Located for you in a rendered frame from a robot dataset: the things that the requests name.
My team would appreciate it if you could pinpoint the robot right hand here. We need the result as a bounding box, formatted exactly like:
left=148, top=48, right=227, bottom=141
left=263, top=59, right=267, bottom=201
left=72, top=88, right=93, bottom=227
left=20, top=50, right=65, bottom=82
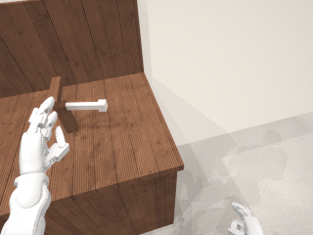
left=228, top=202, right=264, bottom=235

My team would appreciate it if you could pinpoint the left robot forearm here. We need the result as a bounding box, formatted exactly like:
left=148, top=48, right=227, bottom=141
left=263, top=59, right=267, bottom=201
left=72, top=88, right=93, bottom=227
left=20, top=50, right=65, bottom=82
left=0, top=172, right=52, bottom=235

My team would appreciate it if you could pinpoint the counter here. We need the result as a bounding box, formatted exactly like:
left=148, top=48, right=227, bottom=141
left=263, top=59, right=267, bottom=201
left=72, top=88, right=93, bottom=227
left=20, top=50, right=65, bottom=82
left=0, top=0, right=185, bottom=235

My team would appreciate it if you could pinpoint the tap lever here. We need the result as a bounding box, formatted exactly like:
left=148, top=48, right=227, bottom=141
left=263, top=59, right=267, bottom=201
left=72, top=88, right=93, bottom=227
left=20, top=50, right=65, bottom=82
left=66, top=99, right=108, bottom=112

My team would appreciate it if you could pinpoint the robot left hand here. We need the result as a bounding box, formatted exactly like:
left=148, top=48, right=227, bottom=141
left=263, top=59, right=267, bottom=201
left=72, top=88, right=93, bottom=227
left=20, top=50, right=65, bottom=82
left=19, top=96, right=69, bottom=175

